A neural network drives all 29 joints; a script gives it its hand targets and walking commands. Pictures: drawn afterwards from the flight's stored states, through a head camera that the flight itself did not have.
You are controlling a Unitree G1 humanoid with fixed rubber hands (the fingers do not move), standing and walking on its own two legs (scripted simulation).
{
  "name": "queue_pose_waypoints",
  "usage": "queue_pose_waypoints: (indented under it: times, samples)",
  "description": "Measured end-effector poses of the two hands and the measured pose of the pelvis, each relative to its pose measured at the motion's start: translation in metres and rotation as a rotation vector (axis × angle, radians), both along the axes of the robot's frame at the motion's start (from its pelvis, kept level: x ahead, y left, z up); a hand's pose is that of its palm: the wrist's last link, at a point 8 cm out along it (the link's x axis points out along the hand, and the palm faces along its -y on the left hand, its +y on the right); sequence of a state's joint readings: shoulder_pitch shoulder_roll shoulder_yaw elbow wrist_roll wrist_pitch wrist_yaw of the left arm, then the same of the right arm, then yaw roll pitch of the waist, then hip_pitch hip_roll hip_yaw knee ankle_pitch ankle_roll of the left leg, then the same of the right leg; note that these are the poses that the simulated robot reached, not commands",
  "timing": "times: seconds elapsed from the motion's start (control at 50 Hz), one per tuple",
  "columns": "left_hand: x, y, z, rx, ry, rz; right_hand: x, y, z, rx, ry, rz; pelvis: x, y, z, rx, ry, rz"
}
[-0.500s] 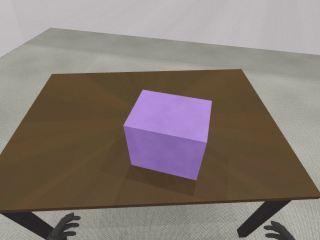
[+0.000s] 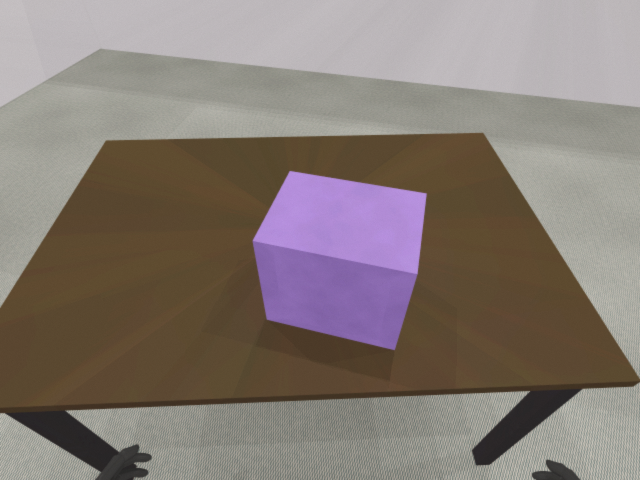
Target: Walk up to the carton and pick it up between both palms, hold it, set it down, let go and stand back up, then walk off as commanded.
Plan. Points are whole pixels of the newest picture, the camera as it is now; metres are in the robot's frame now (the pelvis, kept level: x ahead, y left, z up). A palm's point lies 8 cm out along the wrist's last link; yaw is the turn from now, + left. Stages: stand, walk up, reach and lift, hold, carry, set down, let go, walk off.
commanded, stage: stand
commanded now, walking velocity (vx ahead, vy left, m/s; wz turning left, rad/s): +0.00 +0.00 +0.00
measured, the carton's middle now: (342, 260) +0.47 -0.01 -0.03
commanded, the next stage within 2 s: walk off in 1.34 s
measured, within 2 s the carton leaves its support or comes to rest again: neither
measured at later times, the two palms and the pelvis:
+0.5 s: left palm out of the picture +0.11 +0.30 -0.08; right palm out of the picture +0.09 -0.29 -0.09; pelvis -0.01 +0.00 +0.00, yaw +0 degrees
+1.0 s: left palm out of the picture +0.08 +0.31 -0.09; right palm out of the picture +0.07 -0.29 -0.09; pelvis -0.02 +0.00 +0.00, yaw +0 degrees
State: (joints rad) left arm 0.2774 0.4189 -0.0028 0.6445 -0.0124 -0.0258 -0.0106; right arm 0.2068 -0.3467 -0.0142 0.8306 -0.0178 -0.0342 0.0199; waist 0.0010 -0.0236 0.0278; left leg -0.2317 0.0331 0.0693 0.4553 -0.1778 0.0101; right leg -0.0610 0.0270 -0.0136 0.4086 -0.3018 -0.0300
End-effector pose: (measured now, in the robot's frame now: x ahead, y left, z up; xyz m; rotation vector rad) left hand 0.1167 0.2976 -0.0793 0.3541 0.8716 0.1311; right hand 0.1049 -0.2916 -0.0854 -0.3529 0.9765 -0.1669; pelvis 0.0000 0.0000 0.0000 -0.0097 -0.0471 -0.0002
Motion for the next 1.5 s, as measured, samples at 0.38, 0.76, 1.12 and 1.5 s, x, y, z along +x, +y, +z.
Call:
queue_pose_waypoints:
  times: [0.38,0.76,1.12,1.5]
  samples:
    - [-0.003,0.001,0.003,0.021,-0.008,0.019,-0.002,-0.002,-0.002,0.007,-0.003,-0.005,-0.001,-0.002,0.0,0.002,0.001,0.0]
    - [-0.031,0.009,-0.008,0.002,0.039,0.03,-0.027,0.003,-0.002,-0.004,0.022,-0.016,-0.019,0.006,0.0,-0.008,-0.022,0.0]
    - [-0.034,0.006,-0.008,0.022,0.096,0.04,-0.028,-0.005,-0.01,0.011,0.064,-0.022,-0.014,-0.003,0.001,0.004,-0.004,0.0]
    - [-0.022,-0.001,-0.005,0.025,0.081,0.043,-0.025,-0.009,-0.014,0.018,0.079,-0.024,-0.01,-0.006,0.002,0.008,0.003,0.0]
